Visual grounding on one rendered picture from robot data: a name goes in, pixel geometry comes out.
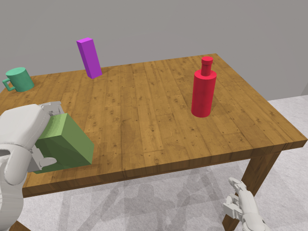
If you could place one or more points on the sponge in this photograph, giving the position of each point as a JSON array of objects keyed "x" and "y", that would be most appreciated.
[{"x": 65, "y": 141}]

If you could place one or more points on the robot left hand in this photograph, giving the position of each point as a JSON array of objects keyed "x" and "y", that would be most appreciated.
[{"x": 24, "y": 125}]

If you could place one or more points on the table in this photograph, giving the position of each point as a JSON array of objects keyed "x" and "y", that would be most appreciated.
[{"x": 139, "y": 118}]

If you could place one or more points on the right robot forearm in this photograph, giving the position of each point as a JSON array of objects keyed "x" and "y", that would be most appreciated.
[{"x": 254, "y": 222}]

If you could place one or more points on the robot right hand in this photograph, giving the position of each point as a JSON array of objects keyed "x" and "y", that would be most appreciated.
[{"x": 237, "y": 206}]

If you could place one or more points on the left robot forearm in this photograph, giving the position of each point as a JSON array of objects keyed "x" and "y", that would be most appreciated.
[{"x": 14, "y": 163}]

